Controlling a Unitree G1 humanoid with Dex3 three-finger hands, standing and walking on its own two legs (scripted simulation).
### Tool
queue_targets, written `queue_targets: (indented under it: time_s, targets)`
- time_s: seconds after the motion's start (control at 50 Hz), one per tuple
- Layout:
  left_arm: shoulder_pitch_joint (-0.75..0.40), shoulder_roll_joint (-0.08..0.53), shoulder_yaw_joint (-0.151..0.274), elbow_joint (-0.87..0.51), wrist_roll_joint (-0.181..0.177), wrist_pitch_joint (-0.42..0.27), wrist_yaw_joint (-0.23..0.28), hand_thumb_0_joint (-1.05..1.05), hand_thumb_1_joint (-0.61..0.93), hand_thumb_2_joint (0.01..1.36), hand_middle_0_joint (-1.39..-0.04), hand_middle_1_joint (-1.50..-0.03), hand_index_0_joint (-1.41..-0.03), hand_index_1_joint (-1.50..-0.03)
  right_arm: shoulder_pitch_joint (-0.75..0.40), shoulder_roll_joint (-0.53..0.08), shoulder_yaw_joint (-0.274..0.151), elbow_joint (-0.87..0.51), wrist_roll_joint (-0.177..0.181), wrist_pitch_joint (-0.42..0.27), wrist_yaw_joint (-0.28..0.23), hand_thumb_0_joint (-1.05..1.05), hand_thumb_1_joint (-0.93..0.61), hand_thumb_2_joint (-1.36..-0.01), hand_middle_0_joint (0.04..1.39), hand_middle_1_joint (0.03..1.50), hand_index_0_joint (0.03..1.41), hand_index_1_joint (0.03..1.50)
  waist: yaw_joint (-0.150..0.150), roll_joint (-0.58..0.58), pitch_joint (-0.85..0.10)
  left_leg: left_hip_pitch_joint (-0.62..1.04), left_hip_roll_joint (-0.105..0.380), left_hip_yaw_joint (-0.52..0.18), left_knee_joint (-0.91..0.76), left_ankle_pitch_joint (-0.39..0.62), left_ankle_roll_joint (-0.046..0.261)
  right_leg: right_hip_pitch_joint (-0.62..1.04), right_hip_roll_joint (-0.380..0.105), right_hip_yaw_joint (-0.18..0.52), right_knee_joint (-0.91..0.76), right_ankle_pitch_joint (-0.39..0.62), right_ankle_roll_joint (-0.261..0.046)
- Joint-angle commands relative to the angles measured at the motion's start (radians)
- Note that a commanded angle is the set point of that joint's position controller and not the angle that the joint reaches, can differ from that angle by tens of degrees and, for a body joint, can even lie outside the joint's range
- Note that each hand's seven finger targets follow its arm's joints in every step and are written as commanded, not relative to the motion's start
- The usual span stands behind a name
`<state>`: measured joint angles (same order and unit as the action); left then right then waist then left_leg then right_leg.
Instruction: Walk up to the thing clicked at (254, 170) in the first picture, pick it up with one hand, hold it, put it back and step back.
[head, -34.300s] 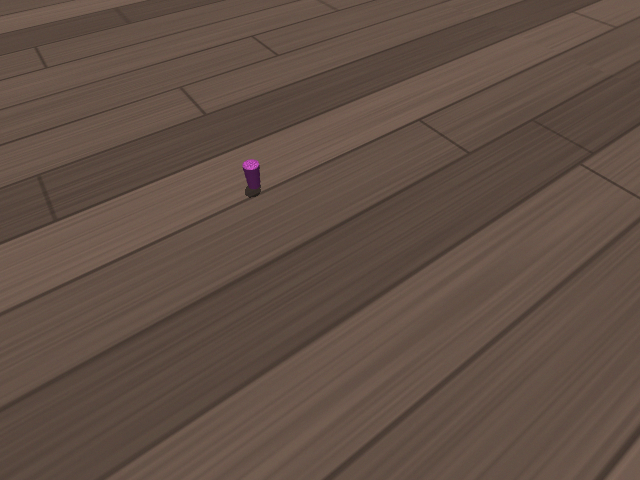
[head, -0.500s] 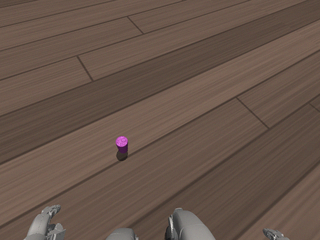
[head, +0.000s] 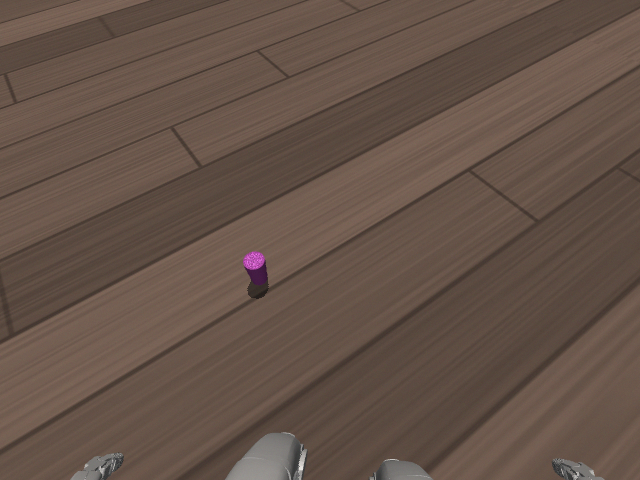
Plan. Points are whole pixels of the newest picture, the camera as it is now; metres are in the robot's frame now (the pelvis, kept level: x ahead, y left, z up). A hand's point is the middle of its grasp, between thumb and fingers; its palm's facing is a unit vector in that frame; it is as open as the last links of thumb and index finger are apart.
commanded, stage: step back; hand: left
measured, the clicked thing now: (256, 269) +0.80 +0.28 -0.70
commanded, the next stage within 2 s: stand in 1.62 s
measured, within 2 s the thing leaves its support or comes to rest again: neither
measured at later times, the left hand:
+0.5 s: hand out of the picture -0.08 +0.24 -0.16, palm faces +0.01 -0.92 -0.39, open 7.4 cm
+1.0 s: hand out of the picture -0.16 +0.25 -0.14, palm faces +0.06 -0.92 -0.38, open 7.4 cm
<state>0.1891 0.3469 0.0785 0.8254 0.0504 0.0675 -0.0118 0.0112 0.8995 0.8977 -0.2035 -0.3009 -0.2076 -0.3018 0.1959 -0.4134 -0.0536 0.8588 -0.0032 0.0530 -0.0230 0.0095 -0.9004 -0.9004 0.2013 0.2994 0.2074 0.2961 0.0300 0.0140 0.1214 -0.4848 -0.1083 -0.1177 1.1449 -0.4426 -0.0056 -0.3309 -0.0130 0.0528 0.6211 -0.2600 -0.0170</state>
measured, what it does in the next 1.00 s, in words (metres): walks backwards: left foot, then right foot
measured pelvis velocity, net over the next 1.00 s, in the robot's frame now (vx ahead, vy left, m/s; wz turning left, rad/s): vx -0.21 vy -0.04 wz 0.08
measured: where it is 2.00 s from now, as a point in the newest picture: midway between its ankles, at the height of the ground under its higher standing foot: outside the picture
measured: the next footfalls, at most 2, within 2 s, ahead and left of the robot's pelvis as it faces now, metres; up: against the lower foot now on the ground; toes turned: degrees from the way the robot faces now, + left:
left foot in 0.14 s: -0.05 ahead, +0.11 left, +0.00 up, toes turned +2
right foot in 0.50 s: -0.15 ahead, -0.17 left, +0.00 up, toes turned +4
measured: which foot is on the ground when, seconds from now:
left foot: up 0.00-0.12, down 0.14-0.52, up 0.54-0.78, down 0.80-1.00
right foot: down 0.00-0.16, up 0.18-0.48, down 0.50-0.84, up 0.86-1.00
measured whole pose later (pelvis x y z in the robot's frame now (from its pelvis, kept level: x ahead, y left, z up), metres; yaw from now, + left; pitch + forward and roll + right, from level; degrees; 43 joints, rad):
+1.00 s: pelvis -0.21 -0.04 +0.01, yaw +5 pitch -2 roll +0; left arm 0.21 0.42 0.07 0.96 0.03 0.00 -0.03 0.01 0.90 0.90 -0.20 -0.30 -0.20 -0.30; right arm 0.29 -0.35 -0.06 0.97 -0.04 -0.03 0.02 0.01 -0.90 -0.90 0.20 0.30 0.21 0.30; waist -0.01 -0.02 0.07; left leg -0.17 -0.01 -0.04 0.52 -0.31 0.01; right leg -0.37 -0.02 -0.01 0.79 -0.45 -0.02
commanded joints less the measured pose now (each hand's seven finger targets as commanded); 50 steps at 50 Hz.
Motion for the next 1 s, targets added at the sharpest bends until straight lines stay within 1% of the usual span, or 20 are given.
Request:
queue_targets:
  time_s: [0.0, 0.08, 0.12, 0.16, 0.18, 0.26, 0.38, 0.46, 0.5, 0.52, 0.6, 0.68, 0.76, 0.78, 0.8, 0.82, 0.84, 0.86, 0.9, 0.98]
  targets:
    - [-0.087, 0.256, 0.075, -0.133, 0.005, -0.033, 0.034, 0.0, 0.9, 0.9, -0.2, -0.3, -0.2, -0.3, 0.038, -0.156, -0.036, -0.071, -0.006, -0.042, -0.013, 0.0, -0.9, -0.9, 0.2, 0.3, 0.2, 0.3, 0.001, -0.2, -0.099, 0.0, 0.029, 0.034, -0.174, -0.062, -0.018, 0.125, -0.176, 0.156, -0.198, 0.075, -0.16]
    - [-0.06, 0.256, 0.066, -0.134, -0.01, -0.016, 0.038, 0.0, 0.9, 0.9, -0.2, -0.3, -0.2, -0.3, 0.092, -0.139, -0.041, -0.055, -0.026, -0.059, -0.016, 0.0, -0.9, -0.9, 0.2, 0.3, 0.2, 0.3, -0.003, -0.229, -0.21, 0.11, 0.094, 0.092, -0.62, 0.046, 0.003, 0.3, -0.206, 0.14, -0.014, 0.384, -0.155]
    - [-0.042, 0.23, 0.045, -0.146, -0.025, 0.002, 0.029, 0.0, 0.9, 0.9, -0.2, -0.3, -0.2, -0.3, 0.127, -0.166, -0.057, -0.03, -0.038, -0.061, -0.016, 0.0, -0.9, -0.9, 0.2, 0.3, 0.2, 0.3, -0.013, -0.124, -0.212, 0.278, 0.115, 0.041, -0.781, 0.299, 0.025, 0.124, -0.136, 0.094, 0.082, 0.25, -0.08]
    - [-0.094, 0.212, 0.042, -0.167, -0.033, 0.002, 0.031, 0.0, 0.9, 0.9, -0.2, -0.3, -0.2, -0.3, 0.04, -0.351, -0.095, -0.066, -0.05, -0.053, -0.005, 0.0, -0.9, -0.9, 0.2, 0.3, 0.2, 0.3, -0.022, 0.217, -0.164, 0.264, 0.469, -0.381, -0.815, 0.461, 0.223, -0.175, 0.069, -0.03, 0.37, -0.334, 0.004]
    - [-0.159, 0.241, 0.055, -0.175, -0.019, 0.001, 0.042, 0.0, 0.9, 0.9, -0.2, -0.3, -0.2, -0.3, 0.011, -0.382, -0.104, -0.085, -0.051, -0.058, -0.011, 0.0, -0.9, -0.9, 0.2, 0.3, 0.2, 0.3, -0.068, 0.264, -0.134, 0.127, 0.559, -0.488, -0.844, 0.458, 0.327, -0.121, 0.039, 0.088, 0.526, -0.386, 0.014]
    - [-0.047, 0.232, 0.057, -0.104, -0.038, 0.005, 0.027, 0.0, 0.9, 0.9, -0.2, -0.3, -0.2, -0.3, -0.054, -0.222, -0.058, -0.096, -0.041, -0.067, -0.027, 0.0, -0.9, -0.9, 0.2, 0.3, 0.2, 0.3, 0.015, 0.085, -0.13, 0.251, 0.338, -0.106, -0.671, 0.758, 0.208, -0.191, 0.117, 0.144, 0.687, -0.245, 0.002]
    - [-0.034, 0.199, 0.035, -0.097, -0.027, -0.036, 0.023, 0.0, 0.9, 0.9, -0.2, -0.3, -0.2, -0.3, 0.004, -0.217, -0.065, -0.087, -0.033, -0.056, -0.02, 0.0, -0.9, -0.9, 0.2, 0.3, 0.2, 0.3, -0.04, 0.17, -0.192, 0.421, 0.361, -0.101, -0.628, 0.535, 0.234, -0.111, 0.015, 0.047, 0.2, -0.253, 0.035]
    - [0.082, 0.198, 0.039, 0.013, -0.017, -0.076, 0.029, 0.0, 0.9, 0.9, -0.2, -0.3, -0.2, -0.3, -0.035, -0.211, -0.053, -0.078, -0.028, -0.026, -0.001, 0.0, -0.9, -0.9, 0.2, 0.3, 0.2, 0.3, -0.004, 0.135, -0.241, 0.268, 0.272, -0.015, -0.453, 0.379, 0.151, 0.197, 0.034, -0.021, -0.314, 0.011, 0.005]
    - [0.053, 0.344, 0.077, 0.007, 0.002, -0.086, 0.028, 0.0, 0.9, 0.9, -0.2, -0.3, -0.2, -0.3, -0.021, -0.12, -0.025, -0.107, -0.021, -0.028, 0.001, 0.0, -0.9, -0.9, 0.2, 0.3, 0.2, 0.3, -0.01, -0.206, -0.166, -0.128, 0.072, 0.031, -0.294, -0.089, 0.037, 0.256, -0.208, 0.431, -0.29, -0.147, -0.092]
    - [-0.042, 0.427, 0.088, -0.025, 0.005, -0.081, 0.03, 0.0, 0.9, 0.9, -0.2, -0.3, -0.2, -0.3, -0.078, -0.171, -0.048, -0.098, -0.025, -0.025, -0.013, 0.0, -0.9, -0.9, 0.2, 0.3, 0.2, 0.3, 0.029, -0.237, -0.122, 0.033, 0.099, -0.046, -0.178, -0.163, 0.008, -0.063, -0.384, 0.566, -0.334, -0.254, -0.242]
    - [-0.13, 0.288, 0.058, -0.02, -0.007, -0.095, 0.032, 0.0, 0.9, 0.9, -0.2, -0.3, -0.2, -0.3, -0.029, -0.168, -0.048, -0.02, -0.01, -0.034, 0.006, 0.0, -0.9, -0.9, 0.2, 0.3, 0.2, 0.3, -0.028, -0.134, -0.009, 0.041, 0.055, -0.031, -0.123, 0.024, 0.011, -0.058, -0.19, 0.23, -0.273, -0.202, -0.143]
    - [-0.032, 0.314, 0.065, 0.014, 0.006, -0.105, 0.02, 0.0, 0.9, 0.9, -0.2, -0.3, -0.2, -0.3, -0.046, -0.163, -0.042, -0.019, -0.028, -0.059, 0.024, 0.0, -0.9, -0.9, 0.2, 0.3, 0.2, 0.3, 0.029, -0.207, -0.022, 0.012, 0.087, 0.031, -0.363, -0.04, -0.006, 0.072, -0.196, 0.282, -0.309, -0.455, -0.145]
    - [-0.031, 0.297, 0.052, 0.021, -0.009, -0.086, 0.007, 0.0, 0.9, 0.9, -0.2, -0.3, -0.2, -0.3, 0.029, -0.136, -0.051, 0.028, -0.032, -0.093, 0.029, 0.0, -0.9, -0.9, 0.2, 0.3, 0.2, 0.3, -0.007, -0.189, -0.084, 0.246, 0.068, 0.132, -0.775, 0.046, 0.012, 0.094, -0.183, 0.173, -0.183, -0.228, -0.129]
    - [-0.014, 0.252, 0.031, 0.018, -0.012, -0.084, 0.007, 0.0, 0.9, 0.9, -0.2, -0.3, -0.2, -0.3, 0.052, -0.154, -0.063, 0.043, -0.035, -0.103, 0.024, 0.0, -0.9, -0.9, 0.2, 0.3, 0.2, 0.3, -0.019, -0.121, -0.129, 0.382, 0.09, 0.057, -0.817, 0.127, 0.031, 0.039, -0.141, 0.112, -0.072, -0.091, -0.088]
    - [-0.007, 0.206, 0.014, 0.011, -0.022, -0.085, 0.008, 0.0, 0.9, 0.9, -0.2, -0.3, -0.2, -0.3, 0.097, -0.197, -0.079, 0.054, -0.046, -0.11, 0.019, 0.0, -0.9, -0.9, 0.2, 0.3, 0.2, 0.3, -0.04, 0.025, -0.178, 0.536, 0.225, -0.182, -0.873, 0.061, 0.075, -0.125, -0.067, 0.031, 0.119, -0.063, -0.035]
    - [-0.075, 0.181, 0.008, -0.001, -0.034, -0.089, 0.01, 0.0, 0.9, 0.9, -0.2, -0.3, -0.2, -0.3, 0.091, -0.292, -0.094, 0.049, -0.045, -0.108, 0.019, 0.0, -0.9, -0.9, 0.2, 0.3, 0.2, 0.3, -0.062, 0.157, -0.128, 0.524, 0.41, -0.462, -0.912, -0.126, 0.184, -0.315, 0.037, -0.104, 0.208, -0.259, 0.002]
    - [-0.141, 0.277, 0.036, -0.001, -0.019, -0.092, 0.018, 0.0, 0.9, 0.9, -0.2, -0.3, -0.2, -0.3, 0.103, -0.33, -0.104, 0.048, -0.039, -0.105, 0.023, 0.0, -0.9, -0.9, 0.2, 0.3, 0.2, 0.3, -0.092, 0.101, -0.045, 0.339, 0.466, -0.528, -0.943, -0.251, 0.265, -0.267, -0.034, 0.01, 0.282, -0.304, -0.002]
    - [-0.109, 0.291, 0.036, 0.003, -0.024, -0.1, 0.011, 0.0, 0.9, 0.9, -0.2, -0.3, -0.2, -0.3, 0.052, -0.308, -0.106, 0.037, -0.036, -0.103, 0.024, 0.0, -0.9, -0.9, 0.2, 0.3, 0.2, 0.3, -0.056, 0.097, -0.016, 0.313, 0.465, -0.462, -0.928, -0.203, 0.281, -0.222, -0.047, 0.009, 0.285, -0.283, -0.01]
    - [-0.055, 0.252, 0.031, 0.025, -0.03, -0.11, 0.002, 0.0, 0.9, 0.9, -0.2, -0.3, -0.2, -0.3, 0.022, -0.223, -0.076, 0.028, -0.043, -0.108, 0.024, 0.0, -0.9, -0.9, 0.2, 0.3, 0.2, 0.3, -0.031, 0.107, -0.025, 0.396, 0.341, -0.249, -0.855, 0.061, 0.204, -0.228, -0.042, -0.017, 0.199, -0.23, -0.011]
    - [-0.068, 0.225, 0.033, 0.035, -0.027, -0.113, -0.003, 0.0, 0.9, 0.9, -0.2, -0.3, -0.2, -0.3, 0.053, -0.227, -0.079, 0.037, -0.035, -0.101, 0.026, 0.0, -0.9, -0.9, 0.2, 0.3, 0.2, 0.3, -0.055, 0.168, -0.059, 0.297, 0.303, -0.165, -0.806, 0.226, 0.176, -0.051, 0.006, -0.088, 0.075, -0.155, 0.0]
